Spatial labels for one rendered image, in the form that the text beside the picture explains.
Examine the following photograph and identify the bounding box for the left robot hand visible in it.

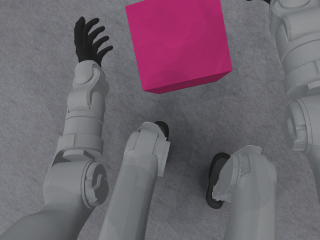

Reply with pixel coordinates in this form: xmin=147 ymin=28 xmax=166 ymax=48
xmin=74 ymin=16 xmax=113 ymax=68

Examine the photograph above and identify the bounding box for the right robot upper arm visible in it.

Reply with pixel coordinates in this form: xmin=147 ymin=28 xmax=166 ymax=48
xmin=283 ymin=94 xmax=320 ymax=204

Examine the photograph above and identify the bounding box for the right robot thigh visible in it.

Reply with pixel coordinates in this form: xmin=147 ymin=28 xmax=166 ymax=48
xmin=223 ymin=151 xmax=277 ymax=240

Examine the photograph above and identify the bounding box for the left robot forearm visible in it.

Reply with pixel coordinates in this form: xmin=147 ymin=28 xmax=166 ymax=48
xmin=43 ymin=60 xmax=110 ymax=200

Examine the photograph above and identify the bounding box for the right robot forearm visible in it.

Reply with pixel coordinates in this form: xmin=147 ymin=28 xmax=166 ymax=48
xmin=269 ymin=0 xmax=320 ymax=100

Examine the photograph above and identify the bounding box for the robot right shin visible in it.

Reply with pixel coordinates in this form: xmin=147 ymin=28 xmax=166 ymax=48
xmin=212 ymin=145 xmax=277 ymax=203

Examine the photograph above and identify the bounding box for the left robot upper arm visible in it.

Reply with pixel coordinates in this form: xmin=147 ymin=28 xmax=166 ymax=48
xmin=0 ymin=160 xmax=109 ymax=240

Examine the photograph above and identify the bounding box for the carton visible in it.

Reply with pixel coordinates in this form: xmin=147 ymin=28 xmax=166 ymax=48
xmin=125 ymin=0 xmax=233 ymax=94

